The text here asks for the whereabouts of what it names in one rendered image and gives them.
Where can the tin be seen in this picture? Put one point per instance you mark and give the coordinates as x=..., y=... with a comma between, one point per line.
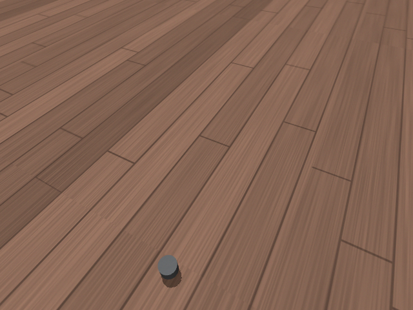
x=168, y=267

